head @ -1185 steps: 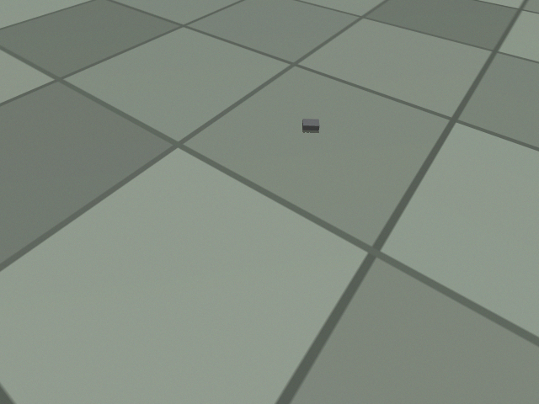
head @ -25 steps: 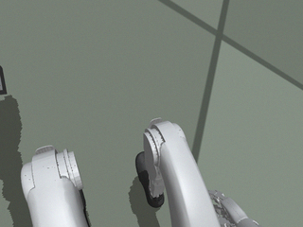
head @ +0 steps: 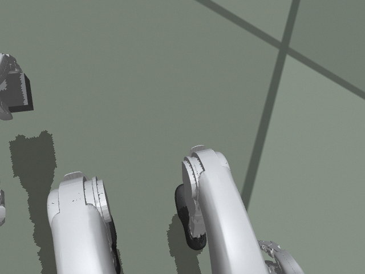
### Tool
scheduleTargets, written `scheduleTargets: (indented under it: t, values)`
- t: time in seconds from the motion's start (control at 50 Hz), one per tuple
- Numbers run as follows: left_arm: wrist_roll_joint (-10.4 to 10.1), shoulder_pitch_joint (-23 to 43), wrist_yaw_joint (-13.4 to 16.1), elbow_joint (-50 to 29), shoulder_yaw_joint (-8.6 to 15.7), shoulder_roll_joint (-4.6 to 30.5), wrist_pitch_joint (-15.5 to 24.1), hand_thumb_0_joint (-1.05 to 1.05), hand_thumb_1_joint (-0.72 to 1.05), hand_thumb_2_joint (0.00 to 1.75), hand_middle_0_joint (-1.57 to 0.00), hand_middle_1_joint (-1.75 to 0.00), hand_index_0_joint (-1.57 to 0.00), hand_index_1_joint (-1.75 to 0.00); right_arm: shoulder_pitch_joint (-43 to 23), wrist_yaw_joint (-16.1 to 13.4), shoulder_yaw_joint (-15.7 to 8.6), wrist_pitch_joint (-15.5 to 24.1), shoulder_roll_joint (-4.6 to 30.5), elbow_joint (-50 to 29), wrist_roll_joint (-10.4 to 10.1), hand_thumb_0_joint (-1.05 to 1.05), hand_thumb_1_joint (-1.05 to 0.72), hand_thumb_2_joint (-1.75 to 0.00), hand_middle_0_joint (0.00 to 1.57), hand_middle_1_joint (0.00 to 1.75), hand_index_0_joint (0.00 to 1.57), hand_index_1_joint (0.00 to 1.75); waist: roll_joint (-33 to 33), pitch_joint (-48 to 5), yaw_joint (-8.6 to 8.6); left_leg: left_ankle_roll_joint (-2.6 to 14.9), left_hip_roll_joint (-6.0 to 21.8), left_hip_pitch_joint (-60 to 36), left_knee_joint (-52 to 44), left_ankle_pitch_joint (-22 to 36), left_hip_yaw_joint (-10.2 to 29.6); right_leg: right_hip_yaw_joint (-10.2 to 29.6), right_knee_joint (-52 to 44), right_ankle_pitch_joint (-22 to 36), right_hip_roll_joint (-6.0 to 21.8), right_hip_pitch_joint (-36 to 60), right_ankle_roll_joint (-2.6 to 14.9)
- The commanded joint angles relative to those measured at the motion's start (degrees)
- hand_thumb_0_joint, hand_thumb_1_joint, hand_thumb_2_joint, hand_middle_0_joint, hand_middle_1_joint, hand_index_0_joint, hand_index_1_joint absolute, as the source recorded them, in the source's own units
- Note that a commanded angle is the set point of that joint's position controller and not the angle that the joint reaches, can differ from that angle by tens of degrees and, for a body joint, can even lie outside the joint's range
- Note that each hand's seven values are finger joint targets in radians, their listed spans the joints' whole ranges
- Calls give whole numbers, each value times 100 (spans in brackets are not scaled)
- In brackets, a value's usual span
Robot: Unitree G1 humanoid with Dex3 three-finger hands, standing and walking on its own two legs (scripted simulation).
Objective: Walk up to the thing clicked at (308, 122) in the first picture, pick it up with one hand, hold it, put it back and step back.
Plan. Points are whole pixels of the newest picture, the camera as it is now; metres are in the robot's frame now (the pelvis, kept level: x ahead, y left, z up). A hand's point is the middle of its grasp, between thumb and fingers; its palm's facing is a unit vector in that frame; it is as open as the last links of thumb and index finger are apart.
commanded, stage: lift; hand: left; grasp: from above
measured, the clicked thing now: (0, 94) +0.50 +0.31 -0.18
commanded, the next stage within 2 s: hold in 1.50 s
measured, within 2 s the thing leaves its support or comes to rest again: neither
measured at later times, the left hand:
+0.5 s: hand out of the picture +0.41 +0.31 +0.02, palm faces -0.46 -0.08 -0.89, open 9.9 cm
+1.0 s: hand out of the picture +0.33 +0.27 +0.22, palm faces -0.46 -0.12 -0.88, open 9.9 cm
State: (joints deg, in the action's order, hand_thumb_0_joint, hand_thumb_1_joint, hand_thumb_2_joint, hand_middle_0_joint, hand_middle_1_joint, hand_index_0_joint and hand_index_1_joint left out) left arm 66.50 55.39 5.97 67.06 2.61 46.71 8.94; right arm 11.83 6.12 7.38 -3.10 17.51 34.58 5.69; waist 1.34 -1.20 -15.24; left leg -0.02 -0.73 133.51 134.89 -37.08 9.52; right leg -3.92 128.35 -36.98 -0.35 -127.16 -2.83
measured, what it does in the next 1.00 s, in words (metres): rises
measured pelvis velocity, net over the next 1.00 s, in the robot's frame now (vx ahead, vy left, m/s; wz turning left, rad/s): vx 0.02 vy -0.01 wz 0.13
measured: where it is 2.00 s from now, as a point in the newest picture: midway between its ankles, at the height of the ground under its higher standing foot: (152, 242)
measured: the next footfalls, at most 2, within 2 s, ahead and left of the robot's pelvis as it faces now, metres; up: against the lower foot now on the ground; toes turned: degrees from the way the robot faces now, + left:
none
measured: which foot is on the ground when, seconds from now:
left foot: down 0.00-1.00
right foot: down 0.00-1.00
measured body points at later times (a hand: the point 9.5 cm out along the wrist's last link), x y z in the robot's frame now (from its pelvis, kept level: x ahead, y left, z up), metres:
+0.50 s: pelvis +0.00 +0.00 +0.10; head +0.18 +0.05 +0.51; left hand +0.43 +0.31 +0.07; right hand +0.13 -0.26 -0.02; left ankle +0.08 +0.12 -0.31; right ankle +0.11 -0.14 -0.31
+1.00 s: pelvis +0.02 -0.01 +0.29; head +0.11 +0.01 +0.73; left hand +0.35 +0.27 +0.27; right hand +0.16 -0.26 +0.17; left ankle +0.08 +0.12 -0.31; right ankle +0.11 -0.14 -0.31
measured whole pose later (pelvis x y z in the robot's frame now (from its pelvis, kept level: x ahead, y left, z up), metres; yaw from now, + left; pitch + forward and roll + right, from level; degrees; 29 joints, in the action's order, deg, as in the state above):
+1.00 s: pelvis +0.02 -0.01 +0.29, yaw +8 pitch +19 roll -2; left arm 56.1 18.7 1.3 40.1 -6.7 29.1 4.6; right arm 12.4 -3.8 -0.7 -0.8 14.3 39.5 -2.4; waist 2.7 -9.1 -5.0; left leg -0.8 2.1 69.0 78.9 -29.5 2.6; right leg -0.5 76.6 -28.7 0.3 -67.3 -1.6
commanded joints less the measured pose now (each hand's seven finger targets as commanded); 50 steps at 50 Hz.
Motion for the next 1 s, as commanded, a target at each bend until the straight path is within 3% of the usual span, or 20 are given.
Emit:
scheduleTargets:
  t: [0.0, 0.12, 0.16, 0.18, 0.22, 0.3, 0.4, 0.44, 0.46, 0.48, 0.5, 0.58, 0.64, 0.68, 0.78, 0.8, 0.84, 0.94, 0.98]
  values:
    - [-193, 1903, -44, -1703, 438, 1768, -41, 0, 92, 53, -118, -52, -122, -48, 1181, -114, -738, -103, 1538, -137, -89, 0, -91, -90, 20, 30, 20, 30, 2222, -4897, 202, 77, 7, -3948, -1713, 1470, -597, -445, -1350, 1357, -163, 2220, 579]
    - [-442, 1413, -356, -2388, 428, 1494, 156, 0, 89, 58, -116, -53, -119, -50, 1119, -216, -902, -200, 1374, -190, -189, 0, -91, -90, 20, 30, 20, 30, 2011, -4861, 340, 115, -8, -4120, -2153, 1197, -646, -301, -1714, 1178, -117, 2447, 572]
    - [-564, 1222, -424, -2404, 343, 1255, 185, 0, 89, 58, -116, -55, -119, -51, 1037, -254, -948, -203, 1325, -192, -230, 0, -90, -90, 20, 30, 20, 30, 1939, -4680, 382, 119, 22, -4281, -2338, 1017, -596, -267, -1812, 1052, -102, 2295, 568]
    - [-606, 1374, -439, -2694, 308, 1194, 215, 0, 90, 57, -115, -55, -119, -51, 1028, -276, -977, -204, 1314, -224, -253, 0, -90, -90, 20, 30, 20, 30, 1916, -4814, 387, 133, 32, -4381, -2453, 903, -582, -259, -1886, 1003, -106, 2313, 562]
    - [-616, 927, -453, -2504, 288, 1130, 221, 0, 86, 56, -112, -55, -116, -51, 957, -321, -984, -204, 1264, -236, -300, 0, -90, -90, 20, 30, 20, 30, 1744, -4552, 470, 153, 39, -4325, -2697, 610, -533, -253, -2009, 864, -122, 2408, 540]
    - [-765, 735, -466, -2946, 230, 924, 227, 0, 85, 56, -110, -57, -114, -52, 809, -388, -1047, -187, 1185, -286, -395, 0, -90, -90, 20, 30, 20, 30, 1723, -4563, 550, 153, 83, -4738, -3260, 322, -373, -244, -2232, 810, -105, 2691, 483]
    - [-948, 281, -404, -3392, 205, 727, 105, 0, 81, 57, -108, -57, -111, -53, 700, -510, -1113, -131, 1055, -283, -498, 0, -90, -90, 20, 30, 20, 30, 1399, -4697, 666, 176, 103, -5240, -3697, 442, -435, -176, -2748, 953, -97, 3390, 414]
    - [-943, 183, -410, -3527, 120, 610, 38, 0, 82, 57, -109, -55, -112, -51, 667, -548, -1128, -116, 1010, -265, -525, 0, -90, -90, 20, 30, 20, 30, 1409, -4657, 656, 162, 119, -5486, -3881, 601, -454, -155, -2942, 1052, -101, 3602, 410]
    - [-943, 98, -407, -3707, 209, 701, 4, 0, 82, 57, -108, -56, -112, -52, 649, -576, -1153, -110, 1026, -257, -554, 0, -90, -90, 20, 30, 20, 30, 1385, -4814, 722, 159, 122, -5707, -4006, 703, -408, -157, -3014, 1110, -92, 3729, 406]
    - [-913, -147, -417, -3676, 108, 563, -39, 0, 80, 57, -107, -55, -110, -52, 604, -596, -1149, -107, 970, -268, -563, 0, -90, -90, 20, 30, 20, 30, 1379, -4767, 744, 154, 122, -5820, -4085, 815, -446, -142, -3128, 1156, -106, 3854, 407]
    - [-938, -239, -399, -3850, 224, 672, -62, 0, 78, 56, -105, -57, -108, -53, 567, -622, -1164, -100, 958, -272, -574, 0, -89, -90, 20, 30, 20, 30, 1284, -4806, 818, 166, 115, -5925, -4175, 871, -486, -112, -3286, 1186, -101, 4073, 400]
    - [-1015, -606, -374, -4046, 84, 374, -244, 0, 77, 55, -104, -56, -108, -52, 420, -709, -1158, -73, 807, -283, -629, 0, -89, -90, 20, 30, 20, 30, 1082, -4353, 855, 164, 125, -6291, -4806, 579, -566, -37, -3990, 971, -119, 4691, 372]
    - [-1043, -1156, -344, -4060, 112, 303, -379, 0, 75, 56, -103, -57, -107, -53, 264, -784, -1134, -35, 725, -278, -688, 0, -89, -90, 20, 30, 20, 30, 892, -4033, 949, 155, 107, -6540, -5303, 296, -608, 48, -4534, 716, -129, 5266, 355]
    - [-1044, -1199, -346, -4093, -14, 76, -435, 0, 76, 59, -104, -57, -107, -54, 238, -832, -1130, 11, 673, -229, -711, 0, -89, -89, 20, 30, 20, 30, 763, -3806, 915, 147, 122, -6774, -5579, 261, -580, 78, -4787, 691, -129, 5455, 355]
    - [-1137, -1568, -346, -4017, -123, -99, -483, 0, 73, 61, -104, -55, -107, -53, 133, -965, -1090, 189, 591, -155, -768, 0, -89, -90, 20, 30, 20, 30, 530, -3151, 945, 149, 119, -7182, -6265, 66, -621, 223, -5601, 485, -143, 6188, 338]
    - [-1141, -1603, -341, -3959, -218, -274, -478, 0, 72, 60, -102, -57, -105, -54, 150, -978, -1092, 230, 558, -126, -771, 0, -89, -90, 20, 30, 20, 30, 536, -2973, 907, 142, 126, -7272, -6378, 96, -627, 234, -5725, 525, -143, 6270, 340]
    - [-1123, -1847, -294, -3749, -194, -274, -460, 0, 70, 58, -100, -58, -103, -55, 132, -1011, -1080, 312, 525, -104, -791, 0, -90, -90, 20, 30, 20, 30, 296, -2749, 961, 154, 97, -7364, -6575, 152, -655, 284, -6051, 479, -144, 6569, 344]
    - [-1029, -1827, -185, -3809, -379, -541, -353, 0, 69, 55, -98, -61, -102, -56, 196, -1044, -1124, 482, 486, -11, -785, 0, -90, -90, 20, 30, 20, 30, 460, -2705, 996, 105, 58, -8078, -7071, 576, -760, 391, -6660, 809, -141, 7198, 355]
    - [-988, -1866, -89, -3725, -321, -525, -310, 0, 71, 56, -99, -60, -103, -56, 212, -1043, -1165, 529, 490, 35, -799, 0, -90, -90, 20, 30, 20, 30, 408, -2695, 1054, 90, 68, -8365, -7280, 707, -773, 412, -6881, 882, -140, 7426, 358]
